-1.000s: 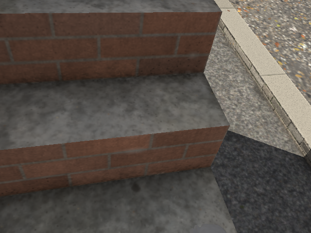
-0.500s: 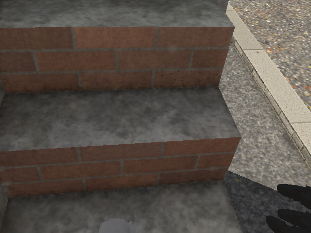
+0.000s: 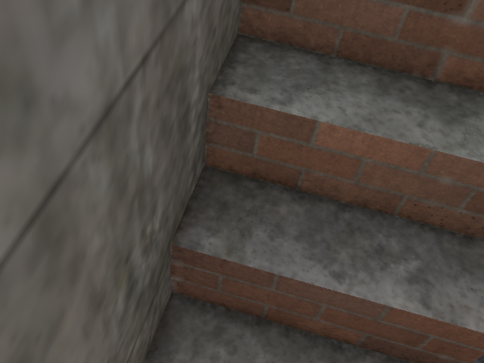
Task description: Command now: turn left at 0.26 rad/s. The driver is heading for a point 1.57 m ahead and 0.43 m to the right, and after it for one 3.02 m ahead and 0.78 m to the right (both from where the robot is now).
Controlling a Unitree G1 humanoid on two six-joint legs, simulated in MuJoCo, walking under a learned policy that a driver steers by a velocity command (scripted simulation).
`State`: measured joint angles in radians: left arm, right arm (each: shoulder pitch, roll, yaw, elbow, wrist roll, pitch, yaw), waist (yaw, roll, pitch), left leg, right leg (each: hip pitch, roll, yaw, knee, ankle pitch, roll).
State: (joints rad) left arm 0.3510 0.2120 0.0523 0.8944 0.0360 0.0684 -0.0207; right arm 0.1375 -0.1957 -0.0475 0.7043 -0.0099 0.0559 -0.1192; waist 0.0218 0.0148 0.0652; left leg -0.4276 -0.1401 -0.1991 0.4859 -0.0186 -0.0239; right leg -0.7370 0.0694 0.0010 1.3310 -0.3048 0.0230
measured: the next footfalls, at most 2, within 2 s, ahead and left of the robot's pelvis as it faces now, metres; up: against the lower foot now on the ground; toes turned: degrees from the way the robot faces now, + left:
right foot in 0.24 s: +0.14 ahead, -0.12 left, +0.00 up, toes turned -4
left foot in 0.40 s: -0.11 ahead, +0.15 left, -0.21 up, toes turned +0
